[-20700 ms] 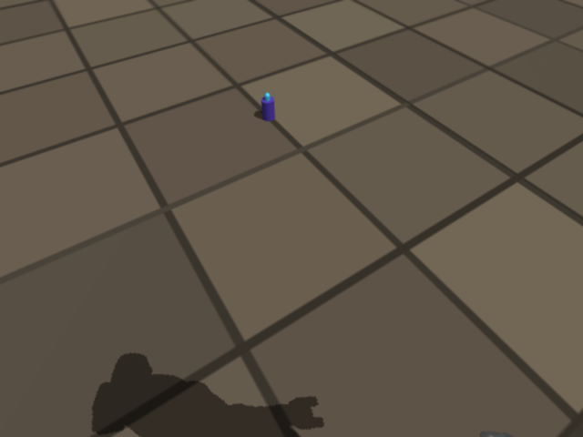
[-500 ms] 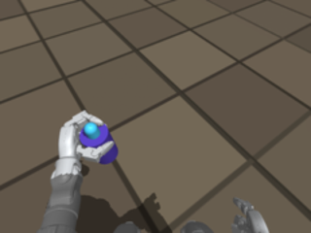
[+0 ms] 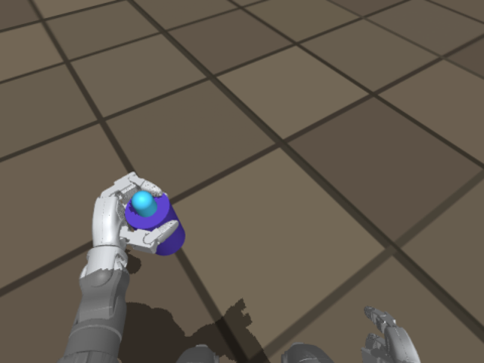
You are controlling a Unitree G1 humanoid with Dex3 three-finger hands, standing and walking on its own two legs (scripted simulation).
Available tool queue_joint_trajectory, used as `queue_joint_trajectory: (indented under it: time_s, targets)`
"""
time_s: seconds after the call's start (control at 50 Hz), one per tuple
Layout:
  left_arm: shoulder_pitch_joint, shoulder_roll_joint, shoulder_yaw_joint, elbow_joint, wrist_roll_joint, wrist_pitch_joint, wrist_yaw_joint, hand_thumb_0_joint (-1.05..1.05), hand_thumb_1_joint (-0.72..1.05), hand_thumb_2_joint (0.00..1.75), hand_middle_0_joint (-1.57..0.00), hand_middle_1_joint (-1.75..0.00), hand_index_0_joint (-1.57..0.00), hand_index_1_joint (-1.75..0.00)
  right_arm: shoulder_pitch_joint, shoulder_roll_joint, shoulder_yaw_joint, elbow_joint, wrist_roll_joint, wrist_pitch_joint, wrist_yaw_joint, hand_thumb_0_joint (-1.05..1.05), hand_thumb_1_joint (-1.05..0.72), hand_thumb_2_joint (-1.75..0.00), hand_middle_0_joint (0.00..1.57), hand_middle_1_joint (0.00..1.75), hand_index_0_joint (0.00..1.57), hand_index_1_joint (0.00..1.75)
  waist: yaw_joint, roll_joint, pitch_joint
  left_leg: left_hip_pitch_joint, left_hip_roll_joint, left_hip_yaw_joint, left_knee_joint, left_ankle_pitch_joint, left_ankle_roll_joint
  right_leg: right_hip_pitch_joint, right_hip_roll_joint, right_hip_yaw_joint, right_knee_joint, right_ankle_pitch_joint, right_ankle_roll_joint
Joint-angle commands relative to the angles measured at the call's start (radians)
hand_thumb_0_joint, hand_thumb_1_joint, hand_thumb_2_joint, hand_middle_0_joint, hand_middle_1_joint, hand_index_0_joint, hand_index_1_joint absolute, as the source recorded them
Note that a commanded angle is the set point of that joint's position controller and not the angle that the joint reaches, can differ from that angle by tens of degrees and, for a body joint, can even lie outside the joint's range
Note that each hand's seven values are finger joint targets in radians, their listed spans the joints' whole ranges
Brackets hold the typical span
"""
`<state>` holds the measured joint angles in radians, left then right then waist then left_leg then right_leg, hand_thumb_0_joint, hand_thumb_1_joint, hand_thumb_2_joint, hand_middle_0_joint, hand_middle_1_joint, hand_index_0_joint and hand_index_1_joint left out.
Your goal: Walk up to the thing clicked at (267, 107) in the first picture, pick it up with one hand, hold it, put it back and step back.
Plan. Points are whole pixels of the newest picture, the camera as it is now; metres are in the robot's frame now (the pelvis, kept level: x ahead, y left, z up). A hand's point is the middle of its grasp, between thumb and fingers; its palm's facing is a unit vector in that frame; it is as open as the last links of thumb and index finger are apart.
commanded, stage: crouch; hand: left
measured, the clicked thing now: (154, 219) +0.34 +0.17 +0.02
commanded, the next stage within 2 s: lower in 1.96 s
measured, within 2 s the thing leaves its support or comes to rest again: neither
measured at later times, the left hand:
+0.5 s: hand (157, 231) +0.35 +0.18 -0.04, palm faces +0.12 -0.99 +0.00, open 8.3 cm
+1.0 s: hand (175, 252) +0.40 +0.19 -0.29, palm faces +0.16 -0.99 -0.03, open 8.3 cm
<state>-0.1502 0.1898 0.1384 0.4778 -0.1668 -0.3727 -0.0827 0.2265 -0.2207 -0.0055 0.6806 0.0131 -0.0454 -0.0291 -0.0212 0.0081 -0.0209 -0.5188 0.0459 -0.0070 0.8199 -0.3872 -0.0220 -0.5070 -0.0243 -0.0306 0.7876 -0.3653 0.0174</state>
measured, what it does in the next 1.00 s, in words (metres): lowers itself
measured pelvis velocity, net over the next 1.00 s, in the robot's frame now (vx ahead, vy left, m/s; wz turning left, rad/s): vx -0.06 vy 0.00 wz -0.03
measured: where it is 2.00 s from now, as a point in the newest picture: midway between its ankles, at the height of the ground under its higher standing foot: outside the picture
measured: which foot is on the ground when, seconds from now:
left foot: down 0.00-1.00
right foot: down 0.00-1.00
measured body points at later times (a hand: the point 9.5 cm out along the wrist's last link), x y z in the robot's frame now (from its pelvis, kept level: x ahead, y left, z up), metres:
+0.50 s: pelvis -0.01 +0.00 -0.04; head +0.08 +0.02 +0.40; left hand +0.33 +0.23 -0.04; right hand +0.12 -0.26 -0.15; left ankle +0.02 +0.13 -0.70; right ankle +0.02 -0.13 -0.70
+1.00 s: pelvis -0.06 +0.00 -0.26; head +0.13 +0.03 +0.15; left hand +0.39 +0.25 -0.28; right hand +0.04 -0.26 -0.39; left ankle +0.02 +0.13 -0.70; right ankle +0.02 -0.13 -0.70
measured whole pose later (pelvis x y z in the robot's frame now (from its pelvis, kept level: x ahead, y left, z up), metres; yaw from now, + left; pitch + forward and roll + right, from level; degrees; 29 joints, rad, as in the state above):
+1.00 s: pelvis -0.06 +0.00 -0.26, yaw -2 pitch +33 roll -3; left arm -0.69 0.36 0.40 1.13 -0.07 -0.76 -0.09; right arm 0.13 -0.24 0.02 0.71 -0.09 -0.02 0.08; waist -0.13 -0.01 -0.17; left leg -1.84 0.04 -0.08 1.93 -0.67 -0.03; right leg -1.82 -0.03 -0.03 1.89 -0.65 0.01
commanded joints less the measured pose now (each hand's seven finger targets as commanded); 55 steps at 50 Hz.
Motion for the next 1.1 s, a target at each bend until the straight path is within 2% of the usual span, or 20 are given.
queue_joint_trajectory:
  time_s: [0.0, 0.14, 0.18, 0.24, 0.28, 0.4, 0.46, 0.5, 0.56, 0.62, 0.64, 0.68, 0.7, 0.74, 0.76, 0.78, 0.8, 0.84, 0.98, 1.08]
  targets:
    - [-0.317, 0.138, 0.060, -0.271, -0.021, -0.086, 0.009, 0.00, 0.22, 1.17, -1.21, -1.34, -1.22, -1.34, -0.040, -0.130, -0.045, -0.131, -0.003, -0.046, -0.013, 0.00, -0.91, -0.90, 0.20, 0.30, 0.20, 0.30, -0.003, 0.002, -0.284, 0.116, -0.035, 0.012, -0.120, 0.170, 0.023, 0.128, 0.026, -0.008, -0.117, 0.206, -0.020]
    - [-0.283, 0.112, 0.058, -0.184, -0.011, -0.086, 0.011, 0.00, 0.24, 1.19, -1.15, -1.30, -1.17, -1.29, -0.033, -0.132, -0.054, -0.126, -0.006, -0.040, -0.007, 0.00, -0.89, -0.90, 0.20, 0.30, 0.20, 0.30, -0.007, -0.023, -0.255, 0.077, -0.033, 0.010, -0.107, 0.161, 0.025, 0.092, 0.026, -0.010, -0.102, 0.194, -0.023]
    - [-0.310, 0.093, 0.046, -0.171, -0.015, -0.099, 0.009, 0.00, 0.24, 1.18, -1.14, -1.30, -1.16, -1.28, -0.037, -0.130, -0.054, -0.119, -0.011, -0.045, -0.002, 0.00, -0.90, -0.90, 0.20, 0.30, 0.20, 0.30, -0.021, -0.012, -0.240, 0.061, -0.034, 0.009, -0.089, 0.152, 0.027, 0.061, 0.022, -0.007, -0.088, 0.193, -0.020]
    - [-0.322, 0.121, 0.088, -0.132, -0.011, -0.132, 0.012, 0.00, 0.22, 1.18, -1.14, -1.30, -1.16, -1.29, -0.026, -0.136, -0.062, -0.109, -0.015, -0.044, 0.003, 0.00, -0.90, -0.91, 0.20, 0.30, 0.20, 0.30, -0.020, -0.033, -0.251, 0.018, -0.036, 0.009, -0.054, 0.136, 0.031, 0.028, 0.018, -0.002, -0.062, 0.184, -0.019]
    - [-0.351, 0.099, 0.067, -0.105, -0.006, -0.170, 0.010, 0.00, 0.22, 1.20, -1.14, -1.32, -1.17, -1.31, -0.029, -0.129, -0.060, -0.101, -0.023, -0.045, 0.011, 0.00, -0.90, -0.90, 0.20, 0.30, 0.20, 0.30, -0.028, -0.011, -0.261, -0.021, -0.039, 0.012, -0.013, 0.126, 0.030, -0.015, 0.015, 0.005, -0.029, 0.181, -0.020]
    - [-0.412, 0.134, 0.115, 0.026, 0.014, -0.286, 0.000, 0.00, 0.21, 1.20, -1.16, -1.34, -1.18, -1.33, -0.006, -0.143, -0.076, -0.092, -0.041, -0.043, 0.033, 0.00, -0.89, -0.90, 0.20, 0.30, 0.20, 0.30, -0.037, 0.004, -0.342, -0.177, -0.036, -0.008, 0.136, 0.090, 0.027, -0.198, 0.023, 0.001, 0.142, 0.129, -0.032]
    - [-0.458, 0.112, 0.093, 0.085, 0.011, -0.348, -0.013, 0.00, 0.18, 1.19, -1.17, -1.35, -1.20, -1.33, 0.008, -0.157, -0.076, -0.087, -0.050, -0.046, 0.047, 0.00, -0.90, -0.90, 0.20, 0.30, 0.20, 0.30, -0.051, 0.053, -0.431, -0.235, -0.031, -0.032, 0.239, 0.106, 0.018, -0.353, 0.027, -0.014, 0.270, 0.103, -0.041]
    - [-0.467, 0.124, 0.106, 0.156, 0.019, -0.383, -0.017, 0.00, 0.19, 1.17, -1.16, -1.32, -1.18, -1.31, 0.005, -0.165, -0.074, -0.087, -0.056, -0.048, 0.052, 0.00, -0.90, -0.90, 0.20, 0.30, 0.20, 0.30, -0.058, 0.045, -0.489, -0.322, -0.033, -0.035, 0.339, 0.126, 0.024, -0.438, 0.026, -0.013, 0.350, 0.110, -0.042]
    - [-0.519, 0.160, 0.134, 0.180, 0.013, -0.434, -0.025, 0.00, 0.16, 1.17, -1.15, -1.31, -1.18, -1.30, 0.010, -0.179, -0.066, -0.086, -0.062, -0.044, 0.063, 0.00, -0.89, -0.90, 0.20, 0.30, 0.20, 0.30, -0.046, 0.094, -0.572, -0.400, -0.032, -0.055, 0.442, 0.151, 0.015, -0.575, 0.028, -0.023, 0.483, 0.091, -0.050]
    - [-0.587, 0.206, 0.177, 0.215, 0.019, -0.462, -0.016, 0.00, 0.17, 1.22, -1.17, -1.35, -1.19, -1.34, 0.012, -0.192, -0.064, -0.089, -0.068, -0.035, 0.069, 0.00, -0.89, -0.90, 0.20, 0.30, 0.20, 0.30, -0.042, 0.108, -0.627, -0.498, -0.033, -0.063, 0.516, 0.087, 0.016, -0.678, 0.028, -0.021, 0.576, 0.034, -0.055]
    - [-0.609, 0.193, 0.167, 0.230, 0.024, -0.465, -0.007, 0.00, 0.18, 1.23, -1.17, -1.36, -1.20, -1.35, 0.021, -0.188, -0.062, -0.087, -0.072, -0.030, 0.072, 0.00, -0.89, -0.90, 0.20, 0.30, 0.20, 0.30, -0.061, 0.096, -0.650, -0.548, -0.036, -0.054, 0.554, 0.080, 0.021, -0.676, 0.025, -0.012, 0.589, 0.040, -0.051]
    - [-0.633, 0.233, 0.200, 0.251, 0.032, -0.472, 0.004, 0.00, 0.20, 1.24, -1.18, -1.37, -1.20, -1.36, 0.025, -0.199, -0.063, -0.082, -0.075, -0.021, 0.077, 0.00, -0.89, -0.90, 0.20, 0.30, 0.20, 0.30, -0.054, 0.095, -0.704, -0.585, -0.035, -0.055, 0.602, 0.089, 0.022, -0.716, 0.027, -0.014, 0.644, 0.047, -0.055]
    - [-0.680, 0.228, 0.185, 0.241, 0.036, -0.474, 0.001, 0.00, 0.22, 1.25, -1.18, -1.37, -1.20, -1.36, 0.027, -0.198, -0.063, -0.077, -0.079, -0.017, 0.077, 0.00, -0.90, -0.90, 0.20, 0.30, 0.20, 0.30, -0.067, 0.105, -0.721, -0.621, -0.038, -0.050, 0.636, 0.079, 0.024, -0.738, 0.026, -0.005, 0.662, 0.044, -0.054]
    - [-0.725, 0.269, 0.216, 0.260, 0.037, -0.475, -0.003, 0.00, 0.23, 1.25, -1.18, -1.37, -1.20, -1.36, 0.038, -0.206, -0.063, -0.069, -0.084, -0.012, 0.079, 0.00, -0.90, -0.91, 0.20, 0.30, 0.20, 0.30, -0.076, 0.104, -0.769, -0.666, -0.038, -0.048, 0.698, 0.083, 0.030, -0.760, 0.027, 0.003, 0.705, 0.056, -0.052]
    - [-0.754, 0.237, 0.188, 0.279, 0.038, -0.476, -0.006, 0.00, 0.23, 1.24, -1.19, -1.37, -1.21, -1.36, 0.036, -0.204, -0.063, -0.064, -0.087, -0.010, 0.083, 0.00, -0.90, -0.91, 0.20, 0.30, 0.20, 0.30, -0.094, 0.091, -0.769, -0.697, -0.038, -0.049, 0.720, 0.064, 0.030, -0.787, 0.028, 0.000, 0.726, 0.046, -0.052]
    - [-0.784, 0.296, 0.236, 0.282, 0.045, -0.476, 0.000, 0.00, 0.24, 1.25, -1.19, -1.37, -1.21, -1.36, 0.047, -0.203, -0.063, -0.055, -0.089, -0.007, 0.082, 0.00, -0.91, -0.91, 0.20, 0.30, 0.20, 0.30, -0.090, 0.072, -0.798, -0.760, -0.039, -0.037, 0.764, 0.051, 0.037, -0.764, 0.024, 0.023, 0.731, 0.051, -0.043]
    - [-0.796, 0.329, 0.260, 0.310, 0.046, -0.476, 0.001, 0.00, 0.24, 1.25, -1.19, -1.37, -1.21, -1.36, 0.047, -0.205, -0.057, -0.054, -0.091, -0.003, 0.083, 0.00, -0.91, -0.91, 0.20, 0.30, 0.20, 0.30, -0.090, 0.069, -0.793, -0.791, -0.041, -0.039, 0.783, 0.036, 0.037, -0.777, 0.023, 0.022, 0.756, 0.038, -0.043]
    - [-0.811, 0.309, 0.253, 0.365, 0.056, -0.472, -0.002, 0.00, 0.23, 1.25, -1.20, -1.38, -1.22, -1.37, 0.054, -0.206, -0.051, -0.042, -0.099, 0.002, 0.090, 0.00, -0.91, -0.91, 0.20, 0.30, 0.20, 0.30, -0.103, 0.075, -0.804, -0.840, -0.041, -0.039, 0.829, 0.032, 0.036, -0.823, 0.022, 0.015, 0.806, 0.032, -0.045]
    - [-0.923, 0.401, 0.312, 0.512, 0.097, -0.482, -0.003, 0.00, 0.19, 1.25, -1.24, -1.39, -1.26, -1.39, 0.053, -0.214, -0.027, -0.020, -0.119, 0.010, 0.104, 0.00, -0.91, -0.91, 0.20, 0.30, 0.20, 0.30, -0.130, 0.088, -0.756, -1.055, -0.040, -0.024, 0.975, -0.117, 0.034, -1.007, 0.028, -0.001, 0.944, -0.112, -0.046]
    - [-1.008, 0.477, 0.353, 0.540, 0.120, -0.496, -0.007, 0.00, 0.19, 1.27, -1.26, -1.42, -1.28, -1.41, 0.053, -0.243, -0.014, -0.015, -0.131, 0.014, 0.113, 0.00, -0.91, -0.91, 0.20, 0.30, 0.20, 0.30, -0.145, 0.170, -0.775, -1.063, -0.037, -0.033, 1.039, -0.168, 0.025, -1.151, 0.032, -0.048, 1.066, -0.150, -0.054]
